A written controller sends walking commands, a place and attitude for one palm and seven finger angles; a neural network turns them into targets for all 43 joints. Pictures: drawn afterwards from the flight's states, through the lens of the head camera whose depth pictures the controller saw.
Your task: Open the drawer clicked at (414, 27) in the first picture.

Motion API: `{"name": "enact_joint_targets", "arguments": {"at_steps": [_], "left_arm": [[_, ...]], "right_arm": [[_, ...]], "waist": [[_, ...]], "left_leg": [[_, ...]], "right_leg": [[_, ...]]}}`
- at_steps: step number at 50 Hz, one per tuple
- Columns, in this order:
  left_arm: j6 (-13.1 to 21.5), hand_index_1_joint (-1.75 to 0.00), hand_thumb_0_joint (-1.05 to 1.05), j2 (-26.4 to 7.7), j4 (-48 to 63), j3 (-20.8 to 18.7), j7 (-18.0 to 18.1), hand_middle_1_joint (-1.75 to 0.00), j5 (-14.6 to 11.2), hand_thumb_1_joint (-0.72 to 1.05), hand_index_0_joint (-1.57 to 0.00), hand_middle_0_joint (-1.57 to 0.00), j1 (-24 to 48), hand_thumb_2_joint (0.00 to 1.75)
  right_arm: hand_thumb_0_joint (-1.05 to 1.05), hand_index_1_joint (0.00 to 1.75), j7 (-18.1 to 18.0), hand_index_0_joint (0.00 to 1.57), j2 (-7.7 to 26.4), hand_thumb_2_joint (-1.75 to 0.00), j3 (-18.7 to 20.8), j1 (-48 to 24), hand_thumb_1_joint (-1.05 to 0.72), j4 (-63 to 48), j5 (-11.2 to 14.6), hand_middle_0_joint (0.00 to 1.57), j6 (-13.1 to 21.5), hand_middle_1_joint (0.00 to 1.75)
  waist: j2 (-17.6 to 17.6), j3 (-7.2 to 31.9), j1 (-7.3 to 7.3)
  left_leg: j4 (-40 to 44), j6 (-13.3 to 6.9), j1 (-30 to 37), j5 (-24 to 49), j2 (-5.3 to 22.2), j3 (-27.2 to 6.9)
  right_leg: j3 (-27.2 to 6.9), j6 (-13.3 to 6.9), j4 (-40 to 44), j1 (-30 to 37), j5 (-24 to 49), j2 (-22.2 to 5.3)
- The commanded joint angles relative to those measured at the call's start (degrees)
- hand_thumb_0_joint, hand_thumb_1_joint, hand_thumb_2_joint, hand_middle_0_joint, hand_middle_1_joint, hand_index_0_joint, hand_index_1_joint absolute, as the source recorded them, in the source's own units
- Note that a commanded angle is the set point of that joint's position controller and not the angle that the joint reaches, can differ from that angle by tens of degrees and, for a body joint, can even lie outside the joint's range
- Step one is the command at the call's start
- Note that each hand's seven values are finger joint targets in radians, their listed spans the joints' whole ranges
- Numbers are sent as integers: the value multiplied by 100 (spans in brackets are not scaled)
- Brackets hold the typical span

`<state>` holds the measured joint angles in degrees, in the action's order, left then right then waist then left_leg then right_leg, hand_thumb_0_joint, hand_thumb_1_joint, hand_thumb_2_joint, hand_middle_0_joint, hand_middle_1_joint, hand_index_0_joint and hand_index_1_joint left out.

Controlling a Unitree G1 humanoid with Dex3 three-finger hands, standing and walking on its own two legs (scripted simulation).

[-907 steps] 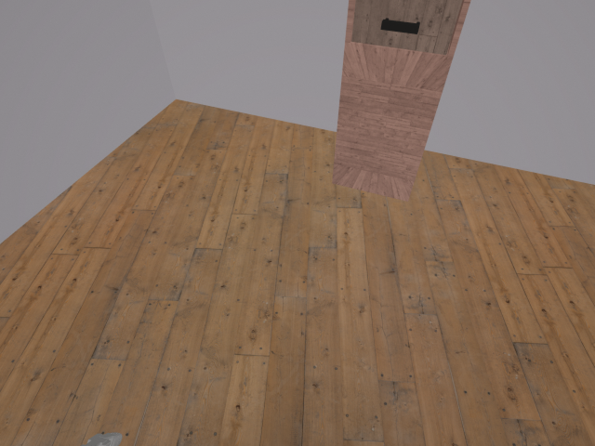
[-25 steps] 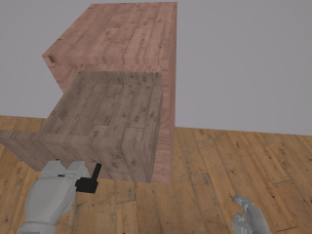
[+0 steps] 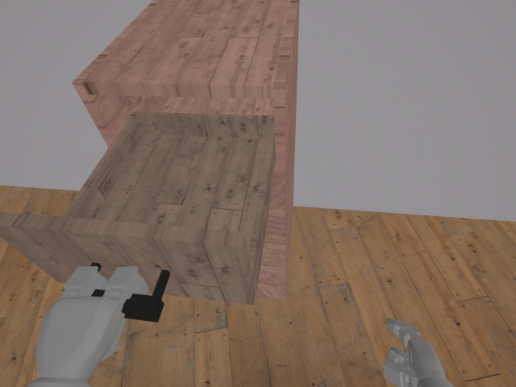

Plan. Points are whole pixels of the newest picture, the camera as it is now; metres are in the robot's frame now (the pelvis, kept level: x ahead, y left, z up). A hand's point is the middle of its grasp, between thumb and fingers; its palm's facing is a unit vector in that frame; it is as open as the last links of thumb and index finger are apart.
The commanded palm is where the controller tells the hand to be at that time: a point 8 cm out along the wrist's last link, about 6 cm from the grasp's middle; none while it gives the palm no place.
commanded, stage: open the thumb to release the handle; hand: left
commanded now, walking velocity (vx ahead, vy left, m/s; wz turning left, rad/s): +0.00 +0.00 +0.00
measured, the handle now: (121, 288) +0.23 +0.22 +0.07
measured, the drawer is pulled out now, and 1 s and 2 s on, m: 0.30 0.30 0.30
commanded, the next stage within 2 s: lift the hand off the handle in 0.36 s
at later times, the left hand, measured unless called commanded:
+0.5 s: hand (109, 336) +0.17 +0.22 +0.05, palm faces +0.04 -0.10 -0.99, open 13.5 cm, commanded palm +0.14 +0.22 +0.10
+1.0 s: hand (103, 322) +0.18 +0.23 +0.08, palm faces +0.08 -0.08 -0.99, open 13.8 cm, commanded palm +0.15 +0.22 +0.14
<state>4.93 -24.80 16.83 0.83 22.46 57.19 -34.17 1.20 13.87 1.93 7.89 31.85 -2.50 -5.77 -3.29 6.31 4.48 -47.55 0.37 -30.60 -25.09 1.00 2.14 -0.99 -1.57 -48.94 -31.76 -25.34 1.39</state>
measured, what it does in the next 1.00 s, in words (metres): stands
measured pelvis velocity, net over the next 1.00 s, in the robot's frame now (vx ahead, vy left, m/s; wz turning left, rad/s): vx -0.01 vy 0.00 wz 0.02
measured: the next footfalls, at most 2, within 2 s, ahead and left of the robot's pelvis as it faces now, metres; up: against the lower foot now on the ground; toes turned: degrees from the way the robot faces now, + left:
none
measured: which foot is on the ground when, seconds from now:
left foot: down 0.00-1.00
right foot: down 0.00-1.00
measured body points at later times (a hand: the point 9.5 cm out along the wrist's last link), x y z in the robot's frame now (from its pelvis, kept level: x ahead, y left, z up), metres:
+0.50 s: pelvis -0.01 -0.01 +0.01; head +0.01 -0.04 +0.46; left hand +0.16 +0.23 +0.11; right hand +0.21 -0.22 -0.09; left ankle -0.01 +0.12 -0.70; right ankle -0.01 -0.10 -0.70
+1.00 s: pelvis -0.01 +0.00 +0.01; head +0.00 -0.04 +0.46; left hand +0.17 +0.23 +0.13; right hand +0.21 -0.21 -0.09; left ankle -0.01 +0.12 -0.70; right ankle -0.01 -0.10 -0.70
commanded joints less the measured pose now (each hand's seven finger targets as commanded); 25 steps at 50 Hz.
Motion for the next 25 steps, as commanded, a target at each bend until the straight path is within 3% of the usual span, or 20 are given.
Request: {"name": "enact_joint_targets", "arguments": {"at_steps": [1, 5, 9, 13, 16, 21, 24, 25], "left_arm": [[-335, -129, 0, -834, 919, -991, 186, -129, -51, 34, -36, -36, 194, 66], [-436, -126, 0, -687, 891, -677, -9, -126, -35, 6, -34, -34, 349, 54], [-440, -123, 0, -752, 892, -673, -146, -123, -22, -22, -32, -32, 418, 42], [-354, -120, 0, -816, 895, -758, -211, -120, -70, -50, -30, -30, 343, 30], [-258, -120, 0, -700, 896, -659, -227, -120, -50, -50, -30, -30, 341, 30], [-179, -120, 0, -781, 971, -781, -160, -120, -35, -50, -30, -30, 257, 30], [-175, -120, 0, -490, 714, -478, -171, -120, -22, -50, -30, -30, 342, 30], [-145, -120, 0, -669, 798, -634, -140, -120, 20, -50, -30, -30, 558, 30]], "right_arm": [[0, 30, -79, 20, 466, -90, 120, -701, -90, -921, 73, 20, 285, 30], [0, 30, -93, 20, 448, -90, 44, -801, -90, -923, 101, 20, 291, 30], [0, 30, -126, 20, 438, -90, -19, -813, -90, -942, 77, 20, 328, 30], [0, 30, -140, 20, 462, -90, -28, -832, -90, -957, 77, 20, 360, 30], [0, 30, -112, 20, 440, -90, -28, -786, -90, -936, 55, 20, 370, 30], [0, 30, -81, 20, 460, -90, 7, -780, -90, -956, 41, 20, 372, 30], [0, 30, -30, 20, 445, -90, 21, -758, -90, -908, 29, 20, 380, 30], [0, 30, -52, 20, 476, -90, 56, -769, -90, -888, 30, 20, 362, 30]], "waist": [[269, 953, 69], [291, 666, 46], [442, 561, 62], [380, 518, 96], [352, 478, 84], [263, 543, 120], [372, 327, 15], [272, 462, 37]], "left_leg": [[531, -122, 886, 1921, -190, -116], [644, -134, 854, 1738, -179, -118], [723, -147, 867, 1517, -208, -107], [767, -144, 935, 1501, -216, -102], [771, -143, 899, 1505, -234, -98], [758, -126, 895, 1510, -230, -90], [713, -132, 816, 1395, -234, -106], [728, -127, 841, 1362, -224, -112]], "right_leg": [[-85, -68, 831, 429, 2047, 18], [-65, -52, 952, 455, 1869, 5], [-168, -39, 1118, 520, 1705, -20], [-228, -47, 1246, 585, 1666, -7], [-189, -42, 1209, 568, 1733, -25], [-207, -56, 1201, 567, 1693, -30], [-177, -54, 1189, 332, 1518, -30], [-192, -69, 1171, 358, 1488, -2]]}}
